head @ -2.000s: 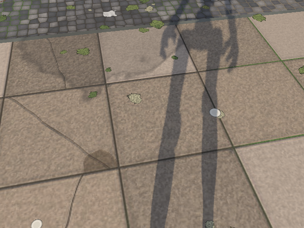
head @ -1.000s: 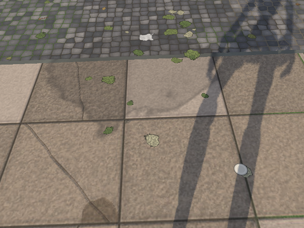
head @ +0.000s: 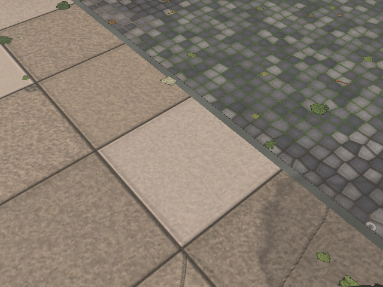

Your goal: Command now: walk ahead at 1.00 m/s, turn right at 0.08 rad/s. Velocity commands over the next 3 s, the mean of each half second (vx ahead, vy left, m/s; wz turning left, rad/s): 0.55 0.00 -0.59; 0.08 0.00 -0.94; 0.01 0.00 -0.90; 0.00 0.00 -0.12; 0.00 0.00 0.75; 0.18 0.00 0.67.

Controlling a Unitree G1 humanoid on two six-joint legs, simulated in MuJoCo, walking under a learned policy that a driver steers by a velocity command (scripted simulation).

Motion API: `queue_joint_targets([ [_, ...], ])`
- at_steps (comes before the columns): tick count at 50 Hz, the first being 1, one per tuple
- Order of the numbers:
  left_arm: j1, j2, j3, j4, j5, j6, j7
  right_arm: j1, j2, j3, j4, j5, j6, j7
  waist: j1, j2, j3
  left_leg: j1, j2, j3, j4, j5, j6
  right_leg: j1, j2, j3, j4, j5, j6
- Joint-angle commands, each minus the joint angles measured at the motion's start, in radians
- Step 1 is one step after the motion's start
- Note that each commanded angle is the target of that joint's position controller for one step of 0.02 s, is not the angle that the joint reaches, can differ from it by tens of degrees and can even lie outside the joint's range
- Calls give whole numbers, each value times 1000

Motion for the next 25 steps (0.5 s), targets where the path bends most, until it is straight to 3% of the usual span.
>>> queue_joint_targets([
  [1, -70, 72, 1, -70, -17, -29, -7, -91, -15, 29, -132, -7, -19, 20, -82, -92, 105, -71, 93, 15, -259, 135, -38, -95, -224, 295, -314, 36, -184],
  [3, -69, 123, 16, -77, -26, -32, -13, -144, 3, 45, -140, 14, -28, 38, -69, -94, 103, 198, 43, 91, -434, 237, -53, -234, -188, 216, -372, 188, -164],
  [5, -30, 168, 26, -65, -31, -29, -19, -149, -19, 39, -131, 20, -32, 29, -61, -97, 103, 268, 11, 108, -505, 268, -52, -151, -208, 214, -336, 415, -155],
  [7, 41, 174, 25, -32, -33, -18, -16, -81, -47, 23, -103, 0, -46, 0, -73, -91, 22, 351, -51, 120, -600, 246, -37, 26, -183, 185, -102, 822, -107],
  [8, 44, 190, 30, -25, -43, -12, -11, 48, -63, 13, -64, -11, -57, -15, -137, -104, -55, 507, -68, 123, -671, 305, -28, 29, -142, 166, 102, 899, -74],
  [9, 29, 178, 29, -38, -56, -10, -8, 167, -107, -4, -41, -29, -69, -35, -196, -127, -135, 719, 30, 56, -662, 379, -18, -113, -92, 170, 337, 721, -46],
  [10, 35, 56, 4, -89, -55, -8, -1, 315, -198, -24, -36, -47, -70, -54, -211, 45, -308, 956, 357, -198, -585, 706, 8, -295, -10, 112, 688, 18, -24],
  [11, 163, -41, -34, -107, -68, -9, 18, 271, -237, -47, -68, 36, -54, -50, -151, 264, -561, 1155, 543, -526, -603, 786, 176, -502, 14, 217, 958, -362, 18],
  [12, 98, 60, -6, -124, -83, 1, 31, 219, -165, -39, -75, 54, -36, -50, -157, 145, -482, 1046, 480, -457, -644, 742, 172, -574, -56, 205, 1011, -312, 37],
  [13, -1, 89, 7, -150, -89, 11, 41, 178, -103, -28, -69, 56, -33, -54, -150, 97, -318, 913, 434, -289, -658, 793, 149, -626, -88, 155, 989, -254, 52],
  [14, -25, 82, 12, -152, -79, 25, 46, 130, -69, -23, -54, 53, -32, -54, -112, 41, -225, 785, 377, -195, -695, 798, 129, -616, -118, 128, 970, -202, 70],
  [15, -24, 79, 23, -153, -69, 45, 48, 78, -34, -19, -50, 54, -31, -54, -70, 51, -161, 671, 339, -116, -738, 743, 120, -589, -142, 116, 944, -166, 78],
  [17, -4, 17, 21, -178, -72, 84, 41, 2, -17, -26, -39, 47, -35, -55, -4, 100, -91, 489, 327, 2, -825, 684, 109, -507, -171, 101, 909, -118, 79],
  [18, -39, 2, 18, -199, -69, 96, 40, -39, -19, -31, -34, 49, -38, -59, 6, 91, -48, 423, 324, 54, -866, 665, 112, -501, -179, 91, 864, -91, 84],
  [20, -107, -8, 14, -232, -54, 100, 32, -87, -38, -41, -20, 46, -38, -77, 12, 66, -9, 376, 298, 153, -888, 661, 100, -481, -174, 70, 701, 35, 79],
  [22, -136, -9, 11, -232, -43, 96, 8, -96, -63, -50, -7, 51, -28, -95, 0, 45, -39, 398, 250, 249, -863, 628, 75, -388, -146, 29, 505, 241, 51],
  [25, -197, 22, 18, -257, -41, 100, -35, -78, -105, -63, 15, 85, -13, -96, -20, 32, -43, 484, 271, 289, -806, 631, 54, -332, -117, -17, 352, 296, 5],
])
Next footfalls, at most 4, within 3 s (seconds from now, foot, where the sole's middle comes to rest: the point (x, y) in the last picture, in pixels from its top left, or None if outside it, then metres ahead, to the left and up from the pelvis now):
0.18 left None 0.37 0.12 -0.77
0.62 right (257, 285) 0.51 -0.16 -0.77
0.98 left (206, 243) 0.65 0.02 -0.77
1.42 right None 0.44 -0.14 -0.77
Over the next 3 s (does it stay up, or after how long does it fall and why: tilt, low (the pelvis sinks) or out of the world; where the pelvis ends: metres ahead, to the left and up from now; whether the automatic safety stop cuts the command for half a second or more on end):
stays up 0.64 -0.18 0.01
